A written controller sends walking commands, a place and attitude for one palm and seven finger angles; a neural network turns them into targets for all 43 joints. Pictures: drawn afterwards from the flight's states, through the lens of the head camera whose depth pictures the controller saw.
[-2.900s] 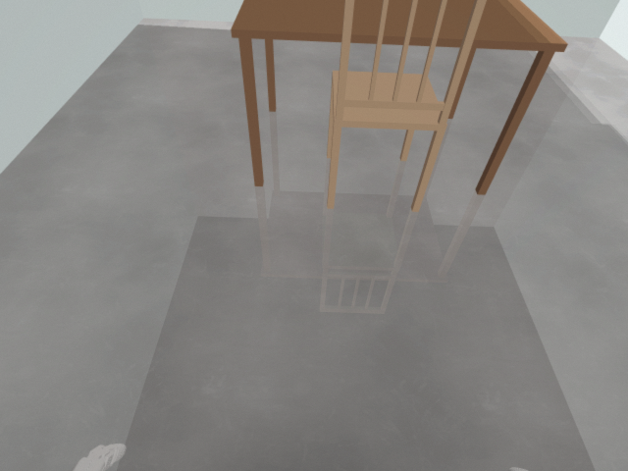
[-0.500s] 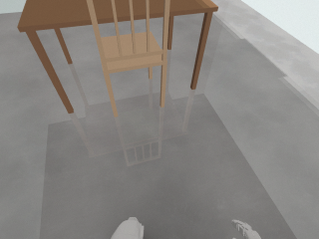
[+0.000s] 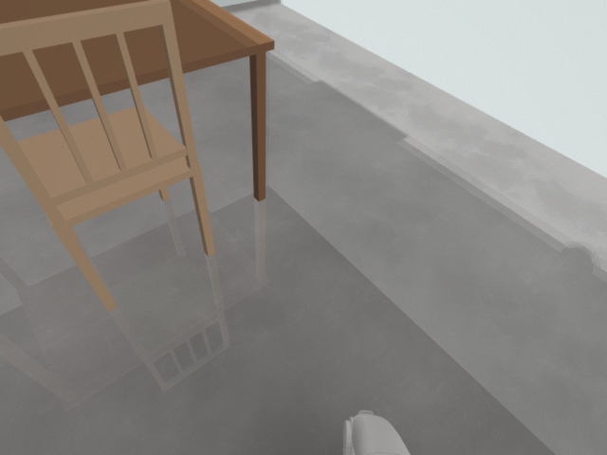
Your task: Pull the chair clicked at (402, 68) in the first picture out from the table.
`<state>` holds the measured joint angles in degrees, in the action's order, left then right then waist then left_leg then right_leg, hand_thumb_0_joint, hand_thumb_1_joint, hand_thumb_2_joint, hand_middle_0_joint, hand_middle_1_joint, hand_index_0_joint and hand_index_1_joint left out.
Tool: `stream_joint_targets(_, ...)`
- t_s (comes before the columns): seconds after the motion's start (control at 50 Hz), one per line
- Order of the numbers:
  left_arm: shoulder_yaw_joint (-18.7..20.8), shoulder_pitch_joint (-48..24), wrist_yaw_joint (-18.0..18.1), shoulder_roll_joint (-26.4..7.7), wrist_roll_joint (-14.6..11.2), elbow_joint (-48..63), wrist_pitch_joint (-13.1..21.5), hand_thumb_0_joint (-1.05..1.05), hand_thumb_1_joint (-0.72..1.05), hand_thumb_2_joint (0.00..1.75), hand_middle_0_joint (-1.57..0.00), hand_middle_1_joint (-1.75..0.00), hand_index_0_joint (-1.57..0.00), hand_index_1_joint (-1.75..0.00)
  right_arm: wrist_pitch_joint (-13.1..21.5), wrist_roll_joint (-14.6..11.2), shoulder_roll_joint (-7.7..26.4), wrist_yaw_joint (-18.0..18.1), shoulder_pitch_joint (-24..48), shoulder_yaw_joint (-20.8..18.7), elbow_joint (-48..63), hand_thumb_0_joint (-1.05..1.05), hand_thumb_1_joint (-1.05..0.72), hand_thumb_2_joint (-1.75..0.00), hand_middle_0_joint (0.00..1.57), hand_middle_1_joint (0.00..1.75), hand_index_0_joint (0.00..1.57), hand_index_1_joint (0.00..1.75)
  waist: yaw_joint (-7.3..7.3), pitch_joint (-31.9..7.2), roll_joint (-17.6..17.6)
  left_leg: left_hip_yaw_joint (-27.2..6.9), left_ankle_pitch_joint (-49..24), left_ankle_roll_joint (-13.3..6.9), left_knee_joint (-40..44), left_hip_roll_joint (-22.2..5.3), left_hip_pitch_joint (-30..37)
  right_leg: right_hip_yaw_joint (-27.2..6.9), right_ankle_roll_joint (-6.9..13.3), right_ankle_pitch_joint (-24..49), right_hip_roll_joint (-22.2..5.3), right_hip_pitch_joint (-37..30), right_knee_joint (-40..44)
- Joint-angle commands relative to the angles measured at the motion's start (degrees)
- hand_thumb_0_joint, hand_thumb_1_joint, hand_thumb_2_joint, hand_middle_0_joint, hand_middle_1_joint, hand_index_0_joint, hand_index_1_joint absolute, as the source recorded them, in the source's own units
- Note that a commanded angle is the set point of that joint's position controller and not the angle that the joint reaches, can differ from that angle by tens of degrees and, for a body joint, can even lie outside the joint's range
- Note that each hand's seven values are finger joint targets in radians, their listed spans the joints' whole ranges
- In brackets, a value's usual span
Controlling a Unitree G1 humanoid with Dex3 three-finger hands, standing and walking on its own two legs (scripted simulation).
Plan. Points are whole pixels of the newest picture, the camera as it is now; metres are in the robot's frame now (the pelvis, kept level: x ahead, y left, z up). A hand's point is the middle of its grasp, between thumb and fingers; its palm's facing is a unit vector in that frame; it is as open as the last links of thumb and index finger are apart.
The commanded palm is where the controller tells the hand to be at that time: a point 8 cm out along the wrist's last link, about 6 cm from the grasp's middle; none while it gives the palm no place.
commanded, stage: walk to a spot facing it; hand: left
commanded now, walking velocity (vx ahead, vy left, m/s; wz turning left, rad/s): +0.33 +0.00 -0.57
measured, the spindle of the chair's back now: (102, 113) +0.83 +0.51 -0.05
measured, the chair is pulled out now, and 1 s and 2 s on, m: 0.00 0.00 0.00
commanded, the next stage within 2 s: turn to face it in 1.06 s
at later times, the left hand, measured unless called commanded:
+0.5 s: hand (216, 362) +0.29 +0.15 -0.17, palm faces -0.19 -0.95 -0.25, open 7.2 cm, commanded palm none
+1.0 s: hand (251, 247) +0.55 +0.12 -0.17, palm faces -0.40 -0.90 -0.18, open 7.3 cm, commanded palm none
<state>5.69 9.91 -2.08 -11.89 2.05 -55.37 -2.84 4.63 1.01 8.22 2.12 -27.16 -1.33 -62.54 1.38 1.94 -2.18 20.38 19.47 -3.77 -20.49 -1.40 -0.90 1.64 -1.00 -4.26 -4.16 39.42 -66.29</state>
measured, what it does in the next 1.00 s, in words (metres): walks ahead, turning right: right foot, then left foot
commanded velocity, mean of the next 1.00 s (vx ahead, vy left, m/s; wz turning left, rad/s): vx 0.23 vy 0.00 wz -0.50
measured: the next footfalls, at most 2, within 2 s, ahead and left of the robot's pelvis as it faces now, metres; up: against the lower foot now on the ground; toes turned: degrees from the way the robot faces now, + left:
right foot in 0.26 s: +0.21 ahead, -0.10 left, +0.00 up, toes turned -17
left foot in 0.72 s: +0.49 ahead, +0.05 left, +0.00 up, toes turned -11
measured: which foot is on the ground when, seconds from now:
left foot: down 0.00-0.26, up 0.28-0.70, down 0.72-1.00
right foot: up 0.00-0.24, down 0.26-0.72, up 0.74-1.00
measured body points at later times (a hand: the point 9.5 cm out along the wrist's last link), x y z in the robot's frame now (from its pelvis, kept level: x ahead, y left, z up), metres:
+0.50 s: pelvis +0.22 -0.04 +0.00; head +0.23 -0.05 +0.45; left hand +0.30 +0.20 -0.15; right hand +0.23 -0.29 -0.15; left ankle +0.30 +0.12 -0.66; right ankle +0.17 -0.09 -0.74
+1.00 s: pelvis +0.40 -0.03 +0.00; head +0.44 -0.02 +0.45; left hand +0.57 +0.17 -0.16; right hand +0.35 -0.28 -0.13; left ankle +0.45 +0.06 -0.74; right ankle +0.36 -0.17 -0.66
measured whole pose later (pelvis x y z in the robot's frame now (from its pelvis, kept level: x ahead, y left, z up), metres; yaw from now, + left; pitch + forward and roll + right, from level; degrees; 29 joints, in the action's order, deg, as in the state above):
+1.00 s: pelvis +0.40 -0.03 +0.00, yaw -30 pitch -1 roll -1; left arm 6.4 12.7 -1.4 -12.4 1.3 -54.3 -2.9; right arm 2.4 1.3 10.3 1.7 -11.8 -2.9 -54.6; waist -1.6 4.3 -1.8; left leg 18.0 15.7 -1.1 -28.8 -7.7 -10.9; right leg 3.9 -3.4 -15.9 -5.3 33.1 -64.5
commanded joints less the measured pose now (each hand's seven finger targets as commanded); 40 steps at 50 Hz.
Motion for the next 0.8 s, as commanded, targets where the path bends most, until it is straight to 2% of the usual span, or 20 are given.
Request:
stream_joint_targets(0.0, -1.3, -6.3, -0.5, 0.9, -0.1, 4.9, 1.6, 0.00, 0.90, 0.90, -0.20, -0.30, -0.20, -0.30, 1.2, 0.2, 5.8, 0.5, -6.5, -0.7, 0.9, 0.00, -0.90, -0.90, 0.20, 0.30, 0.20, 0.30, 0.98, 6.2, 7.3, -8.6, -37.1, 2.2, 7.5, -17.4, 7.1, 3.8, 1.0, -2.1, -0.3, 8.2, 8.4)
stream_joint_targets(0.08, -2.0, -10.6, -0.4, 1.2, -0.4, 6.0, 2.3, 0.00, 0.90, 0.90, -0.20, -0.30, -0.20, -0.30, 0.3, 0.5, 6.4, 0.3, -9.1, -1.1, -0.3, 0.00, -0.90, -0.90, 0.20, 0.30, 0.20, 0.30, 2.48, 6.4, 7.3, -4.7, -49.5, 0.2, 3.9, -18.6, 9.5, 8.2, 3.4, -8.1, 1.8, 1.7, 19.2)
stream_joint_targets(0.12, -2.0, -8.1, -0.2, 1.5, -0.3, 5.5, 2.9, 0.00, 0.90, 0.90, -0.20, -0.30, -0.20, -0.30, 0.0, 0.5, 7.4, 0.3, -8.3, -1.4, -0.3, 0.00, -0.90, -0.90, 0.20, 0.30, 0.20, 0.30, 0.74, 4.3, 9.7, -1.4, -63.4, 0.3, -1.6, -18.3, 10.4, 11.0, 5.1, -10.7, 5.1, -3.8, 23.2)
stream_joint_targets(0.16, -1.4, -2.3, 0.1, -0.2, -0.2, 4.0, 3.6, 0.00, 0.90, 0.90, -0.20, -0.30, -0.20, -0.30, -0.2, 0.2, 9.3, 0.1, -6.7, -2.0, 0.7, 0.00, -0.90, -0.90, 0.20, 0.30, 0.20, 0.30, -2.02, -0.2, 12.7, 0.3, -75.5, 0.9, -10.6, -18.3, 11.2, 12.8, 6.9, -13.0, 8.1, -11.5, 26.4)
stream_joint_targets(0.2, 0.0, 9.8, 0.6, -4.0, -0.1, 0.8, 4.8, 0.00, 0.90, 0.90, -0.20, -0.30, -0.20, -0.30, -0.4, -0.3, 10.4, -0.5, -2.0, -2.4, 3.0, 0.00, -0.90, -0.90, 0.20, 0.30, 0.20, 0.30, -8.18, -6.3, 12.9, 0.6, -65.5, 2.3, -29.1, -18.2, 0.0, 10.6, 8.9, -9.0, 7.3, -31.7, 34.0)
stream_joint_targets(0.22, 1.1, 15.9, 1.0, -8.7, 0.0, -0.8, 5.3, 0.00, 0.90, 0.90, -0.20, -0.30, -0.20, -0.30, -0.5, -1.2, 8.0, -1.2, -1.6, -2.1, 4.7, 0.00, -0.90, -0.90, 0.20, 0.30, 0.20, 0.30, -10.52, -11.6, 3.5, 0.0, -34.3, 4.1, -46.6, -14.1, -17.5, -4.1, 14.2, -4.4, -3.3, -49.7, 37.1)
stream_joint_targets(0.24, 2.0, 19.6, 1.8, -13.3, -1.2, -1.4, 5.5, 0.00, 0.90, 0.90, -0.20, -0.30, -0.20, -0.30, 0.1, -1.5, 4.6, -1.1, 1.1, -1.8, 7.6, 0.00, -0.90, -0.90, 0.20, 0.30, 0.20, 0.30, -10.08, -15.9, -5.6, -5.4, 13.1, 7.5, -65.5, -3.4, -35.3, -34.3, 22.5, 9.8, -18.8, -58.5, 42.5)
stream_joint_targets(0.26, 2.3, 17.1, 2.5, -14.2, -2.1, -1.0, 4.9, 0.00, 0.90, 0.90, -0.20, -0.30, -0.20, -0.30, -0.2, -1.1, 5.9, -0.9, 6.0, -2.4, 8.9, 0.00, -0.90, -0.90, 0.20, 0.30, 0.20, 0.30, -9.24, -11.6, 0.0, -15.5, 11.2, 5.7, -68.2, -5.2, -39.9, -32.3, 23.5, 6.5, -20.2, -54.7, 47.1)
stream_joint_targets(0.28, 1.4, 12.8, 2.9, -10.5, -2.2, -0.1, 4.7, 0.00, 0.90, 0.90, -0.20, -0.30, -0.20, -0.30, -0.4, -0.5, 5.5, -1.1, 8.4, -2.9, 9.6, 0.00, -0.90, -0.90, 0.20, 0.30, 0.20, 0.30, -7.43, -1.7, 5.3, -18.1, 3.6, 5.1, -65.1, -7.5, -40.5, -23.3, 15.2, 8.2, -16.9, -44.4, 48.6)
stream_joint_targets(0.3, 0.8, 9.6, 2.7, -8.8, -1.9, 0.5, 5.3, 0.00, 0.90, 0.90, -0.20, -0.30, -0.20, -0.30, -1.0, -0.4, 3.7, -1.2, 6.1, -2.4, 9.2, 0.00, -0.90, -0.90, 0.20, 0.30, 0.20, 0.30, -3.61, -1.4, 2.3, -18.9, 0.3, 6.0, -61.8, -9.2, -38.1, -20.8, 12.6, 8.1, -14.8, -37.9, 49.5)
stream_joint_targets(0.32, -0.2, 7.4, 2.7, -6.3, -1.8, 0.7, 5.9, 0.00, 0.90, 0.90, -0.20, -0.30, -0.20, -0.30, -1.8, 0.1, 3.9, -1.1, 5.9, -2.4, 8.0, 0.00, -0.90, -0.90, 0.20, 0.30, 0.20, 0.30, -1.79, 1.6, 2.8, -18.9, -1.1, 6.2, -58.4, -9.9, -34.3, -16.5, 10.7, 7.3, -12.8, -29.7, 51.3)
stream_joint_targets(0.38, -0.7, 5.7, 3.0, -4.3, -0.6, 0.5, 7.2, 0.00, 0.90, 0.90, -0.20, -0.30, -0.20, -0.30, -3.2, 0.6, 2.7, -1.3, 3.0, -2.6, 7.3, 0.00, -0.90, -0.90, 0.20, 0.30, 0.20, 0.30, 2.00, 3.1, 1.2, -18.2, -2.1, 7.0, -50.1, -9.5, -29.8, -9.2, 12.7, 7.0, -8.8, -20.6, 52.7)
stream_joint_targets(0.46, -0.8, 9.9, 2.3, -4.4, -0.9, -0.9, 7.7, 0.00, 0.90, 0.90, -0.20, -0.30, -0.20, -0.30, -2.9, 0.7, 3.3, -2.4, 11.7, -2.3, 10.1, 0.00, -0.90, -0.90, 0.20, 0.30, 0.20, 0.30, -0.47, 3.4, -4.0, -16.8, -9.0, 7.9, -39.3, -8.3, -33.5, -8.7, 12.1, 7.9, -5.0, -23.7, 52.4)
stream_joint_targets(0.6, -0.5, 14.7, 2.9, -7.1, -0.8, -1.4, 7.2, 0.00, 0.90, 0.90, -0.20, -0.30, -0.20, -0.30, -1.3, 0.4, 4.9, -3.2, 24.5, -1.5, 14.9, 0.00, -0.90, -0.90, 0.20, 0.30, 0.20, 0.30, -4.71, 0.3, -5.1, -13.5, -7.5, 6.6, -18.4, -3.6, -29.6, -11.3, 10.1, 23.4, -5.6, -37.0, 45.1)
stream_joint_targets(0.62, -0.4, 14.8, 2.9, -7.5, -0.9, -1.2, 7.0, 0.00, 0.90, 0.90, -0.20, -0.30, -0.20, -0.30, -1.1, 0.4, 5.5, -3.0, 24.6, -1.7, 15.1, 0.00, -0.90, -0.90, 0.20, 0.30, 0.20, 0.30, -4.52, -0.2, -5.1, -12.9, -6.7, 6.2, -16.1, -2.5, -26.5, -12.0, 9.9, 26.5, -5.8, -37.1, 43.2)
stream_joint_targets(0.66, -0.2, 12.8, 3.0, -7.9, -1.3, -0.6, 6.9, 0.00, 0.90, 0.90, -0.20, -0.30, -0.20, -0.30, -0.6, 0.6, 8.1, -1.8, 15.7, -2.4, 12.3, 0.00, -0.90, -0.90, 0.20, 0.30, 0.20, 0.30, 0.45, -4.8, -4.2, -12.1, -11.6, 5.1, -7.1, -1.1, -10.4, -11.0, 7.5, 31.6, -3.7, -33.2, 32.3)
stream_joint_targets(0.68, -0.2, 12.3, 2.9, -6.6, -1.7, -0.2, 6.9, 0.00, 0.90, 0.90, -0.20, -0.30, -0.20, -0.30, -0.3, 0.9, 12.6, -1.2, 6.9, -3.5, 10.0, 0.00, -0.90, -0.90, 0.20, 0.30, 0.20, 0.30, 4.07, -11.1, 1.8, -18.1, -20.2, 3.3, -6.3, -7.9, 6.5, -8.7, 4.9, 20.5, -0.6, -24.0, 20.5)
stream_joint_targets(0.7, -0.5, 14.7, 2.2, -3.4, -2.7, 0.7, 6.9, 0.00, 0.90, 0.90, -0.20, -0.30, -0.20, -0.30, -0.1, 1.5, 19.6, -0.8, -0.2, -5.2, 8.6, 0.00, -0.90, -0.90, 0.20, 0.30, 0.20, 0.30, 5.65, -19.2, 18.1, -38.9, -34.4, -4.5, -7.1, -27.9, 21.9, -1.3, 1.7, -19.8, 6.8, -8.1, -0.2)
stream_joint_targets(0.72, -0.5, 13.4, 2.3, -5.1, -2.2, 1.0, 7.0, 0.00, 0.90, 0.90, -0.20, -0.30, -0.20, -0.30, -0.8, 0.5, 18.4, -0.8, -1.1, -4.1, 8.3, 0.00, -0.90, -0.90, 0.20, 0.30, 0.20, 0.30, 5.43, -19.2, 15.0, -41.2, -39.8, -7.7, -3.2, -31.8, 18.8, -4.3, 1.8, -30.0, 5.4, -5.6, -10.9)
stream_joint_targets(0.78, -0.1, 7.7, 1.3, -4.3, -1.1, 1.4, 5.1, 0.00, 0.90, 0.90, -0.20, -0.30, -0.20, -0.30, -0.4, 0.2, 10.2, -0.6, 11.8, -2.0, 10.8, 0.00, -0.90, -0.90, 0.20, 0.30, 0.20, 0.30, 0.45, -1.2, 7.8, -25.4, -35.0, -3.5, 1.3, -25.1, -4.2, -3.1, -0.5, -19.8, -1.2, -4.2, -13.0)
